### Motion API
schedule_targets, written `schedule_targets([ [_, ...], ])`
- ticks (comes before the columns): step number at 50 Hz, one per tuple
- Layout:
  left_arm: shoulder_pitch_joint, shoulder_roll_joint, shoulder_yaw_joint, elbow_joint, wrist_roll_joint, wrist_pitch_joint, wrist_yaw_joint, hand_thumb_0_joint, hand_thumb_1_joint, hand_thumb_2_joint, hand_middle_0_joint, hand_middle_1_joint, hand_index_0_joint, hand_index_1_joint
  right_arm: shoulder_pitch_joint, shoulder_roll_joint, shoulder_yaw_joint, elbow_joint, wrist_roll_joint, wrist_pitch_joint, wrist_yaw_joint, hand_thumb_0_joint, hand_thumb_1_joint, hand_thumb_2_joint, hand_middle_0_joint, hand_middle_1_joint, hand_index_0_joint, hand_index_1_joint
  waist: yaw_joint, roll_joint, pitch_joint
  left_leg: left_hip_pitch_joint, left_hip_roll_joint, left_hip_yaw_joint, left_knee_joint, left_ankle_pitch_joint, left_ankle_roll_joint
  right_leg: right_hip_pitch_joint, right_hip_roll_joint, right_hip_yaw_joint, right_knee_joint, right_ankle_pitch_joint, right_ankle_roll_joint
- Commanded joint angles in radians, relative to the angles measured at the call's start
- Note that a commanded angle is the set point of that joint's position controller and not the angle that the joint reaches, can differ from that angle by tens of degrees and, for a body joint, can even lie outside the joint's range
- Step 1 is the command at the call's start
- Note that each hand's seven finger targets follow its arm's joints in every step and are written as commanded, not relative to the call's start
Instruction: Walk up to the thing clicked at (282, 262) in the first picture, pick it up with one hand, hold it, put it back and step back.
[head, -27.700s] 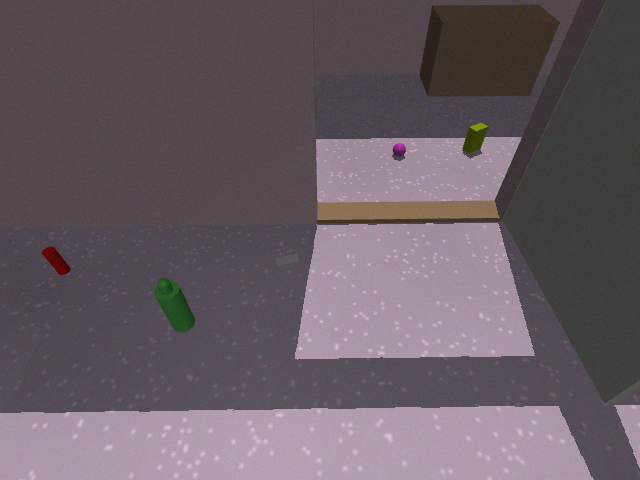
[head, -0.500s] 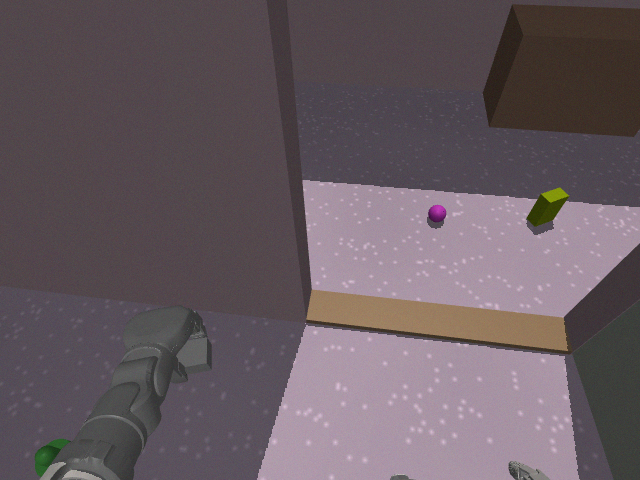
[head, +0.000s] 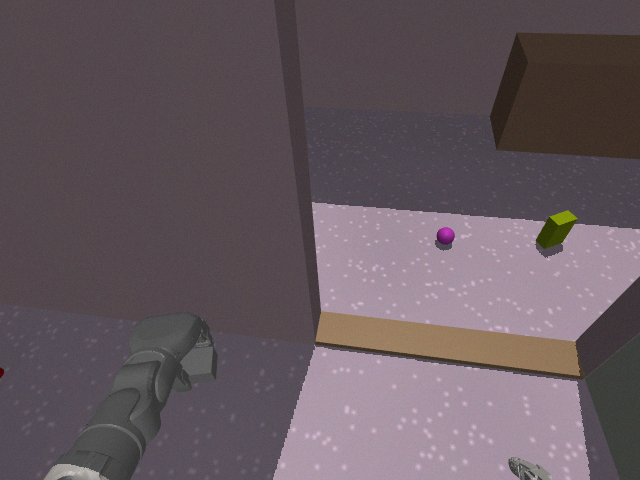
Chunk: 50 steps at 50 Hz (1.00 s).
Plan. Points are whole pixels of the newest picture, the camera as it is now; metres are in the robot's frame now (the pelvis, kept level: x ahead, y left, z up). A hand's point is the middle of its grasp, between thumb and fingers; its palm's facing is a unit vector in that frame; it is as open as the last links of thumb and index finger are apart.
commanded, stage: hold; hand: left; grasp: from above
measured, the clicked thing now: (183, 367) +0.32 +0.23 -0.09
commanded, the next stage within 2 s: crouch in 1.40 s
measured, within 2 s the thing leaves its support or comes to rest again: neither
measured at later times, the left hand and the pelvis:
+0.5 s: hand (175, 376) +0.28 +0.22 -0.03, palm faces -0.44 -0.07 -0.89, open 7.0 cm; pelvis -0.01 -0.01 +0.01, yaw +0 degrees
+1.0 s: hand (174, 377) +0.27 +0.21 -0.02, palm faces -0.45 -0.06 -0.89, open 7.0 cm; pelvis -0.01 -0.01 +0.01, yaw +0 degrees
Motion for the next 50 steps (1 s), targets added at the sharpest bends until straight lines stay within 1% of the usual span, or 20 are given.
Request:
schedule_targets([
  [1,-0.294,0.194,0.084,-0.186,0.004,0.001,0.033,0.000,0.785,0.174,-1.120,-0.210,-1.153,-0.177,-0.035,-0.140,-0.042,-0.125,0.005,-0.029,-0.005,0.000,-0.890,-0.895,0.200,0.300,0.200,0.300,-0.006,-0.044,-0.245,0.134,-0.050,0.011,-0.093,0.344,0.019,0.151,0.055,-0.027,-0.082,0.290,-0.035],
  [2,-0.314,0.193,0.074,-0.209,0.006,0.000,0.027,0.000,0.802,0.178,-1.136,-0.205,-1.167,-0.174,-0.043,-0.139,-0.040,-0.127,0.005,-0.028,-0.004,0.000,-0.891,-0.896,0.200,0.300,0.200,0.300,-0.006,-0.035,-0.244,0.136,-0.051,0.010,-0.094,0.340,0.020,0.151,0.053,-0.026,-0.087,0.287,-0.034],
  [4,-0.309,0.217,0.093,-0.209,0.005,-0.001,0.021,0.000,0.795,0.187,-1.132,-0.206,-1.161,-0.176,-0.048,-0.144,-0.042,-0.129,0.005,-0.026,-0.005,0.000,-0.891,-0.896,0.200,0.300,0.199,0.300,0.001,-0.025,-0.241,0.148,-0.048,0.011,-0.107,0.340,0.017,0.157,0.055,-0.029,-0.093,0.276,-0.035],
  [6,-0.300,0.193,0.077,-0.206,0.003,-0.001,0.013,0.000,0.790,0.183,-1.127,-0.211,-1.158,-0.180,-0.055,-0.137,-0.037,-0.135,0.004,-0.025,-0.006,0.000,-0.892,-0.896,0.200,0.300,0.200,0.300,-0.004,-0.038,-0.224,0.147,-0.049,0.010,-0.115,0.317,0.021,0.155,0.055,-0.026,-0.106,0.262,-0.034],
  [11,-0.300,0.213,0.098,-0.251,0.004,-0.002,0.009,0.000,0.780,0.196,-1.125,-0.206,-1.151,-0.180,-0.072,-0.138,-0.036,-0.148,0.007,-0.020,-0.007,0.000,-0.893,-0.897,0.200,0.300,0.200,0.300,0.011,-0.028,-0.239,0.179,-0.052,0.018,-0.134,0.311,0.022,0.177,0.050,-0.021,-0.125,0.257,-0.033],
  [12,-0.303,0.206,0.086,-0.250,0.004,0.001,0.008,0.000,0.781,0.191,-1.123,-0.208,-1.151,-0.180,-0.073,-0.136,-0.032,-0.146,0.007,-0.020,-0.007,0.000,-0.892,-0.896,0.200,0.300,0.200,0.300,0.001,-0.034,-0.227,0.172,-0.050,0.015,-0.137,0.305,0.023,0.173,0.052,-0.022,-0.128,0.249,-0.032],
  [14,-0.279,0.197,0.083,-0.236,0.007,0.004,0.007,0.000,0.792,0.179,-1.142,-0.188,-1.166,-0.163,-0.083,-0.136,-0.029,-0.151,0.007,-0.020,-0.006,0.000,-0.895,-0.898,0.200,0.300,0.199,0.300,0.007,-0.043,-0.192,0.164,-0.051,0.015,-0.152,0.276,0.023,0.175,0.050,-0.025,-0.143,0.219,-0.032],
  [16,-0.298,0.222,0.102,-0.245,0.007,0.002,0.007,0.000,0.771,0.184,-1.119,-0.210,-1.145,-0.183,-0.091,-0.136,-0.031,-0.150,0.008,-0.018,-0.009,0.000,-0.895,-0.898,0.200,0.300,0.199,0.300,0.012,-0.034,-0.201,0.171,-0.052,0.016,-0.158,0.269,0.023,0.175,0.049,-0.022,-0.151,0.209,-0.032],
  [18,-0.328,0.203,0.082,-0.293,0.006,0.000,0.003,0.000,0.778,0.161,-1.115,-0.208,-1.147,-0.175,-0.096,-0.132,-0.029,-0.153,0.008,-0.020,-0.007,0.000,-0.896,-0.898,0.200,0.300,0.199,0.300,0.008,-0.024,-0.218,0.190,-0.052,0.017,-0.162,0.265,0.025,0.183,0.047,-0.018,-0.153,0.210,-0.031],
  [20,-0.293,0.217,0.102,-0.266,0.000,0.002,0.002,0.000,0.769,0.166,-1.109,-0.211,-1.141,-0.178,-0.097,-0.134,-0.026,-0.150,0.008,-0.021,-0.009,0.000,-0.896,-0.898,0.200,0.300,0.199,0.300,0.013,-0.038,-0.205,0.184,-0.053,0.018,-0.166,0.258,0.027,0.192,0.046,-0.019,-0.162,0.203,-0.029],
  [24,-0.303,0.206,0.083,-0.290,0.002,-0.001,-0.010,0.000,0.793,0.167,-1.122,-0.222,-1.156,-0.187,-0.118,-0.132,-0.023,-0.159,0.010,-0.022,-0.013,0.000,-0.896,-0.898,0.200,0.300,0.199,0.300,0.010,-0.050,-0.198,0.202,-0.053,0.019,-0.179,0.246,0.027,0.188,0.045,-0.017,-0.178,0.187,-0.028],
  [29,-0.278,0.206,0.086,-0.290,-0.005,-0.003,-0.018,0.000,0.801,0.153,-1.115,-0.244,-1.156,-0.201,-0.131,-0.128,-0.018,-0.161,0.012,-0.026,-0.015,0.000,-0.896,-0.898,0.200,0.300,0.199,0.300,0.014,-0.045,-0.163,0.195,-0.052,0.019,-0.203,0.198,0.028,0.190,0.043,-0.018,-0.198,0.140,-0.030],
  [32,-0.279,0.226,0.102,-0.302,0.000,-0.006,-0.023,0.000,0.789,0.168,-1.114,-0.236,-1.151,-0.198,-0.131,-0.131,-0.019,-0.165,0.013,-0.025,-0.016,0.000,-0.897,-0.899,0.200,0.300,0.199,0.300,0.017,-0.035,-0.182,0.212,-0.050,0.019,-0.208,0.224,0.027,0.202,0.045,-0.020,-0.196,0.164,-0.032],
  [38,-0.321,0.216,0.087,-0.335,-0.004,-0.012,-0.032,0.000,0.782,0.192,-1.111,-0.260,-1.148,-0.223,-0.144,-0.122,-0.012,-0.163,0.015,-0.032,-0.022,0.000,-0.899,-0.900,0.199,0.300,0.199,0.300,0.017,-0.038,-0.176,0.226,-0.051,0.018,-0.218,0.221,0.027,0.205,0.046,-0.019,-0.211,0.157,-0.030],
  [40,-0.272,0.224,0.105,-0.323,-0.009,-0.009,-0.032,0.000,0.791,0.174,-1.112,-0.253,-1.152,-0.213,-0.151,-0.125,-0.013,-0.167,0.017,-0.032,-0.022,0.000,-0.899,-0.899,0.199,0.300,0.199,0.300,0.028,-0.033,-0.162,0.226,-0.054,0.024,-0.226,0.215,0.026,0.213,0.042,-0.018,-0.221,0.147,-0.031],
  [41,-0.275,0.212,0.095,-0.328,-0.011,-0.010,-0.036,0.000,0.790,0.184,-1.105,-0.259,-1.147,-0.217,-0.147,-0.124,-0.013,-0.169,0.016,-0.032,-0.022,0.000,-0.896,-0.898,0.200,0.300,0.199,0.300,0.015,-0.040,-0.170,0.233,-0.051,0.023,-0.226,0.218,0.027,0.208,0.044,-0.018,-0.218,0.156,-0.031],
  [43,-0.261,0.186,0.063,-0.308,-0.012,-0.007,-0.045,0.000,0.788,0.183,-1.107,-0.270,-1.148,-0.228,-0.156,-0.122,-0.009,-0.169,0.017,-0.033,-0.022,0.000,-0.900,-0.900,0.199,0.300,0.199,0.300,0.017,-0.054,-0.142,0.226,-0.050,0.019,-0.234,0.216,0.027,0.205,0.045,-0.022,-0.223,0.149,-0.033],
  [45,-0.265,0.222,0.100,-0.319,-0.008,-0.010,-0.044,0.000,0.776,0.193,-1.109,-0.250,-1.144,-0.215,-0.151,-0.124,-0.012,-0.170,0.018,-0.033,-0.023,0.000,-0.900,-0.900,0.199,0.300,0.199,0.300,0.027,-0.051,-0.159,0.232,-0.050,0.021,-0.232,0.225,0.027,0.215,0.044,-0.022,-0.223,0.156,-0.031],
  [48,-0.270,0.203,0.080,-0.326,-0.006,-0.011,-0.045,0.000,0.771,0.201,-1.104,-0.261,-1.139,-0.225,-0.153,-0.123,-0.011,-0.169,0.016,-0.032,-0.022,0.000,-0.901,-0.900,0.199,0.300,0.199,0.300,0.022,-0.044,-0.164,0.245,-0.051,0.020,-0.233,0.248,0.025,0.220,0.045,-0.022,-0.221,0.179,-0.033],
  [50,-0.306,0.213,0.088,-0.327,0.000,-0.014,-0.040,0.000,0.769,0.176,-1.087,-0.273,-1.131,-0.228,-0.138,-0.126,-0.013,-0.157,0.015,-0.033,-0.022,0.000,-0.900,-0.899,0.199,0.300,0.199,0.300,0.011,-0.032,-0.185,0.258,-0.048,0.022,-0.227,0.269,0.025,0.215,0.046,-0.021,-0.213,0.203,-0.034],
])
